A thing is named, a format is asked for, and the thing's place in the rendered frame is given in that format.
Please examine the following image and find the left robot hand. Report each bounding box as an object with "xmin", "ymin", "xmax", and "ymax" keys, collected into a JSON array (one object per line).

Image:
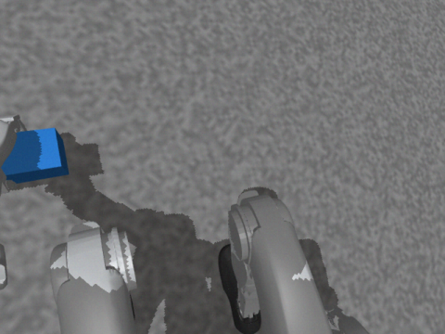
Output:
[{"xmin": 0, "ymin": 115, "xmax": 27, "ymax": 194}]

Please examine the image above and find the carton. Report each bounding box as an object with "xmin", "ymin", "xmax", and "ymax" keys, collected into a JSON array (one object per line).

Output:
[{"xmin": 1, "ymin": 128, "xmax": 69, "ymax": 184}]

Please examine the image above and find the right robot foot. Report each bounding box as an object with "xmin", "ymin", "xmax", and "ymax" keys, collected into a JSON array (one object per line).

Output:
[{"xmin": 218, "ymin": 244, "xmax": 261, "ymax": 334}]

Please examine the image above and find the right robot hand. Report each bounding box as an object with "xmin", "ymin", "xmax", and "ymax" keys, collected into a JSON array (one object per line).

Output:
[{"xmin": 323, "ymin": 305, "xmax": 369, "ymax": 334}]

